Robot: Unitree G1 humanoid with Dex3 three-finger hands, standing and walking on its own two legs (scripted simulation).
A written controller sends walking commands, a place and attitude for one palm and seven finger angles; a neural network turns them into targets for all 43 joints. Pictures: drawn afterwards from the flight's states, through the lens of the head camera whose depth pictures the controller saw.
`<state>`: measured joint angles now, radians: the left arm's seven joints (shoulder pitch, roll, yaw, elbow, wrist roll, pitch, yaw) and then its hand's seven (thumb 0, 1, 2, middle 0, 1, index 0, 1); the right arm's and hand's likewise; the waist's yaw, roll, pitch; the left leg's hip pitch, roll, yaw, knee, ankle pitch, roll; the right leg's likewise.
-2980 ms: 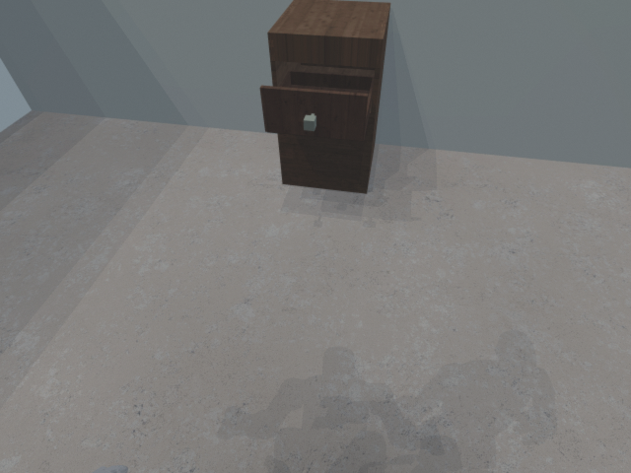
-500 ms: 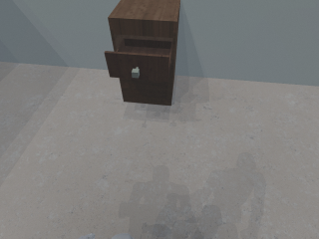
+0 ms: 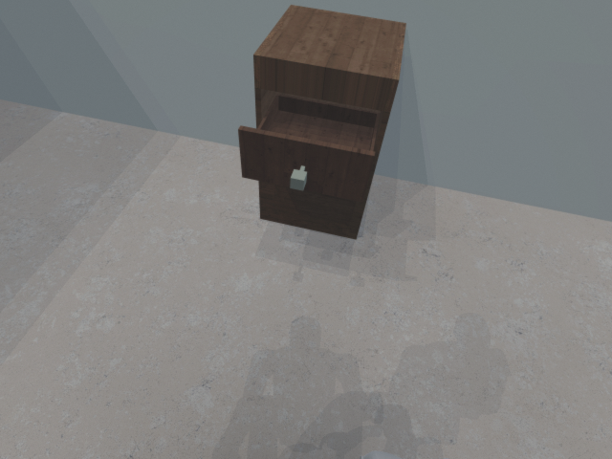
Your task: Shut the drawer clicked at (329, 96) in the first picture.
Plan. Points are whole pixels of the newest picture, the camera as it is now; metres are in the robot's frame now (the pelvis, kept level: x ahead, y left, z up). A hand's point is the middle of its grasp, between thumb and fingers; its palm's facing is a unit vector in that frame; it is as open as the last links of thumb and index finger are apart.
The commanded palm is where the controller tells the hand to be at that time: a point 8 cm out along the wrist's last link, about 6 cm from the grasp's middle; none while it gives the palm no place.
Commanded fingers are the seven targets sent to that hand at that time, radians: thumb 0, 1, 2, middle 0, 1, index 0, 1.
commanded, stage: walk to a spot facing it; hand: left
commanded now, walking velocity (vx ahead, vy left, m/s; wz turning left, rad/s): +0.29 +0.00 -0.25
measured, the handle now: (300, 175) +0.87 +0.09 -0.23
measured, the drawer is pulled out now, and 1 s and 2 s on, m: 0.23 0.23 0.23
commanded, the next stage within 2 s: take the last steps up to it in 0.12 s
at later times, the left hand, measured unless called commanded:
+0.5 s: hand (250, 396) +0.23 +0.11 -0.16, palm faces -0.02 -0.97 -0.23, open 7.3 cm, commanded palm none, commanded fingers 0.00 0.90 0.90 -0.20 -0.30 -0.20 -0.30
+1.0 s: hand (221, 390) +0.24 +0.16 -0.18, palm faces -0.01 -0.99 -0.13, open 7.4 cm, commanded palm none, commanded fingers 0.00 0.90 0.90 -0.20 -0.30 -0.20 -0.30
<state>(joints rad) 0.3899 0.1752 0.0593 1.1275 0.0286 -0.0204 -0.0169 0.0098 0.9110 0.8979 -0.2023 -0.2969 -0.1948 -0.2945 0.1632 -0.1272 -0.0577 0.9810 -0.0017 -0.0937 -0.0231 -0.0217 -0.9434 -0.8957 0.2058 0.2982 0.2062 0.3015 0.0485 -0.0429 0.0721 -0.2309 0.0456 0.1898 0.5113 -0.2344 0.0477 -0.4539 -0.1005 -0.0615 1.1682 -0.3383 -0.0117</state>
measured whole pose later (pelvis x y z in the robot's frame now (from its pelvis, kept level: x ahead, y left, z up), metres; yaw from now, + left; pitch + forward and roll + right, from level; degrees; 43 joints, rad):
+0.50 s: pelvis +0.15 -0.07 +0.00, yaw -4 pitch -2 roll +0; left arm 0.22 0.15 0.06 1.02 0.02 -0.06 0.01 0.00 0.93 0.90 -0.20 -0.30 -0.20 -0.29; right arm 0.33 -0.16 -0.06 1.13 -0.02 -0.01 0.00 0.01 -0.91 -0.90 0.20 0.30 0.20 0.30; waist -0.03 0.04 0.04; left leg -0.45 0.13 0.07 1.11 -0.32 -0.01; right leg -0.25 -0.01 -0.17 0.48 -0.20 -0.07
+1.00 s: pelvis +0.28 -0.01 +0.00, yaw -6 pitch -2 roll +0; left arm 0.37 0.17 0.06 1.14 0.03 -0.01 -0.01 0.01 0.91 0.90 -0.20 -0.30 -0.20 -0.29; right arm 0.21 -0.14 -0.05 1.01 -0.02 -0.08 -0.03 -0.01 -0.95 -0.90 0.20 0.30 0.20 0.30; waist 0.03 -0.04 0.04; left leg -0.21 0.04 0.18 0.47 -0.23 0.05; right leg -0.42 -0.08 -0.07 1.06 -0.36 -0.03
